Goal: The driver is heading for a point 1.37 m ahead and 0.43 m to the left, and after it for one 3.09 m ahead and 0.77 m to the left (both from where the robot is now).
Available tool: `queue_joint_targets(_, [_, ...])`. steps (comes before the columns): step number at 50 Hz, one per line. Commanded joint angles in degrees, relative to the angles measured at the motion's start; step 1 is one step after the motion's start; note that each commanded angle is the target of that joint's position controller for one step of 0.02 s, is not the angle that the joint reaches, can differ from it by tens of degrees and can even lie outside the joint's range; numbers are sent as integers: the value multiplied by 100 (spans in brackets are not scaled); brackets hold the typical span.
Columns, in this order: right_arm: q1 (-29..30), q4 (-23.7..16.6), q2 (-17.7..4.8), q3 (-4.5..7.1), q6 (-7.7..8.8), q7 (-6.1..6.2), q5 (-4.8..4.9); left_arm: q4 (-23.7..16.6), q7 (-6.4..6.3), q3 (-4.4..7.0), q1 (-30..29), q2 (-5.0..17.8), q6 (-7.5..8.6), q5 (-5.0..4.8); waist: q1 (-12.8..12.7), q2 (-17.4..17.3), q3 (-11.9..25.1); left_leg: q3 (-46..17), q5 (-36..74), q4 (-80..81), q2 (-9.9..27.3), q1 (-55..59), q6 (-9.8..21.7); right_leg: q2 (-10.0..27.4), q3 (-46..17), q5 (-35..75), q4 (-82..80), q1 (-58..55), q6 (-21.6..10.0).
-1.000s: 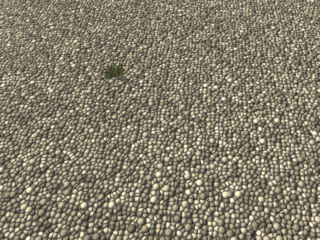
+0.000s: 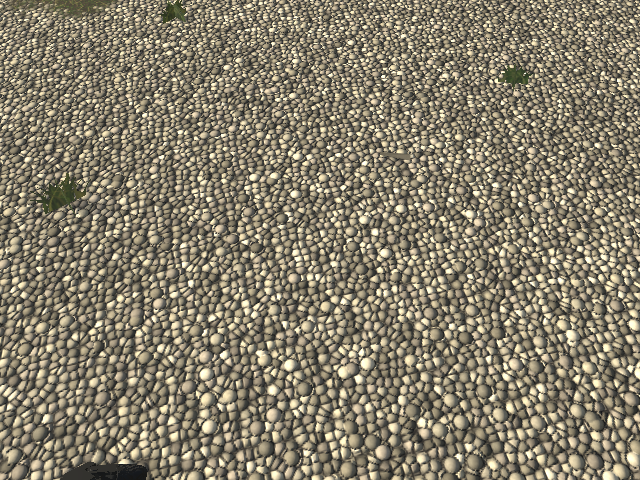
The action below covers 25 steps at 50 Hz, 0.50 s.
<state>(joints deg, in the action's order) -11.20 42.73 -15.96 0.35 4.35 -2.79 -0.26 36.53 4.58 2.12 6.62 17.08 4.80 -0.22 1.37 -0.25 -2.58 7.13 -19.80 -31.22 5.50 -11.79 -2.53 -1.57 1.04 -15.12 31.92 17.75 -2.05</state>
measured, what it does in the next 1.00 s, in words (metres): walks ahead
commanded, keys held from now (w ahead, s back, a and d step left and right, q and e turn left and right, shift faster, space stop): no key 0.50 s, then w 0.50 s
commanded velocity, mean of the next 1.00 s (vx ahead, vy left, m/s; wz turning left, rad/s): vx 0.15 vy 0.00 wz -0.01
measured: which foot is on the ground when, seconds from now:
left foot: down 0.00-1.00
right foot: down 0.00-0.74, up 0.76-1.00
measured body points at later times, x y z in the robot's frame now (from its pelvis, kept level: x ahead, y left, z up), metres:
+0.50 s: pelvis +0.00 +0.00 +0.00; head +0.03 +0.00 +0.45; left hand +0.16 +0.27 -0.09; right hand +0.13 -0.27 -0.11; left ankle -0.04 +0.14 -0.73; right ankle +0.02 -0.10 -0.73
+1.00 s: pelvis +0.13 +0.02 +0.00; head +0.15 +0.02 +0.45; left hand +0.32 +0.25 -0.10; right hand +0.08 -0.22 -0.14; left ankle -0.03 +0.13 -0.73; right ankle +0.21 -0.11 -0.70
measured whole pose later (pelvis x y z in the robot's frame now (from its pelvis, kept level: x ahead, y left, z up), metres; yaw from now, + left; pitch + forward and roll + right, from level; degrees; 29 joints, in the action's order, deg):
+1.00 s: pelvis +0.13 +0.02 +0.00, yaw +1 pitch +1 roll +0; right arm -28.1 53.0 -13.3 -0.6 5.7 -0.9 -4.6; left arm 42.6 4.0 1.4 7.3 13.0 3.8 4.0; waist 4.8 -0.5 -0.4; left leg 3.2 -21.1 -12.9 1.1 7.8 0.6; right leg 1.7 1.7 -13.1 44.0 28.9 -2.9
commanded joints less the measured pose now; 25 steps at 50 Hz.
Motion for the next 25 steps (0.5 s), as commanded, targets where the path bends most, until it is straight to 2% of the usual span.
queue_joint_targets(1, [70,-306,-692,163,92,9,4,-383,-38,232,-83,774,76,-5,-72,70,585,-231,778,402,156,-370,151,470,-698,1325,-462,-716,-197])
queue_joint_targets(25, [266,186,-823,200,48,6,-15,42,-108,243,180,834,9,-22,-48,-106,507,-192,902,522,231,-186,195,277,-551,1456,-619,-802,-193])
